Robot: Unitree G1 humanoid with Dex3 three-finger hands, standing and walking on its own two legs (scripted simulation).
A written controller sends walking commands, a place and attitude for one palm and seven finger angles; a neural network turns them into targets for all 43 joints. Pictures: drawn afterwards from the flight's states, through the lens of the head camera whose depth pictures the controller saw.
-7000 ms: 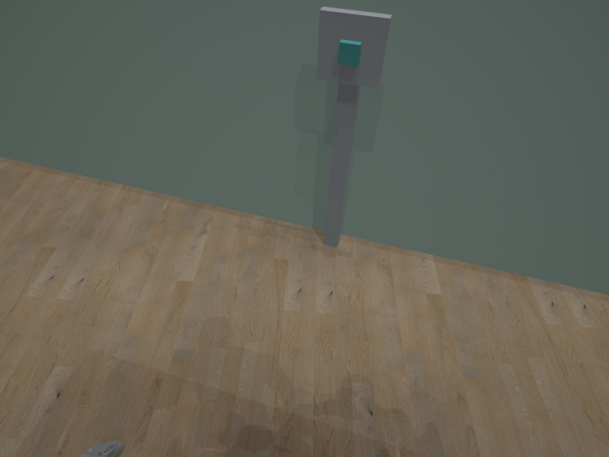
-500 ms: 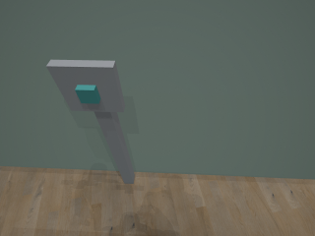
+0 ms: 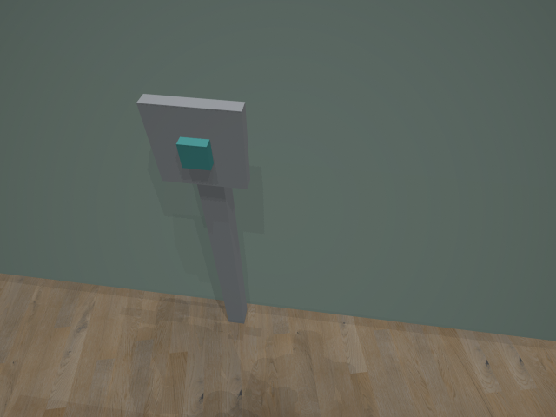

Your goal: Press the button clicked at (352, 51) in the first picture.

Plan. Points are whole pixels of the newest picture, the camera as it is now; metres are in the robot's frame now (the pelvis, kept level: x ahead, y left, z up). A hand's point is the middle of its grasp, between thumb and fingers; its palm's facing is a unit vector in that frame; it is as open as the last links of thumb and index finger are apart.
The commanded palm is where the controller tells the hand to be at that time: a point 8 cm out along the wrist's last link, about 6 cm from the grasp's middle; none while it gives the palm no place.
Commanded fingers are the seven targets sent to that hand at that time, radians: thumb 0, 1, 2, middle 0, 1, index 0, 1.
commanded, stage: come to a stop and stand still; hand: left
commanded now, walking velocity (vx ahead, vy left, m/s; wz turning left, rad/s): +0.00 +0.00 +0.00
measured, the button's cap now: (196, 152) +0.53 +0.20 +0.08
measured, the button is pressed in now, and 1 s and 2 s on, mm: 0 0 0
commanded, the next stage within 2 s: look again from close up in 0.04 s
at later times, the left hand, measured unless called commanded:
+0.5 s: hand out of the picture +0.03 +0.18 -0.17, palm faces +0.00 -0.98 -0.21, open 7.4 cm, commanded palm none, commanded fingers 0.00 0.90 0.90 -0.20 -0.30 -0.20 -0.30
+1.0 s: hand (165, 331) +0.22 +0.18 +0.01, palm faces +0.13 -0.99 -0.06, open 6.6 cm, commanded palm +0.13 +0.23 -0.04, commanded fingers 0.00 0.90 0.90 -0.58 -0.72 -0.58 -0.72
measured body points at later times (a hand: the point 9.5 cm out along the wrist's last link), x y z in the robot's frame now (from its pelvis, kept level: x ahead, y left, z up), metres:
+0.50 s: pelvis +0.01 +0.00 +0.00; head +0.02 -0.01 +0.45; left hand +0.03 +0.23 -0.15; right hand +0.00 -0.21 -0.16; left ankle +0.02 +0.10 -0.73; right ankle -0.02 -0.10 -0.73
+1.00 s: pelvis +0.01 -0.01 -0.02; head +0.02 -0.02 +0.43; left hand +0.21 +0.23 +0.02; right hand +0.18 -0.26 -0.10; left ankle +0.02 +0.10 -0.73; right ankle -0.02 -0.10 -0.73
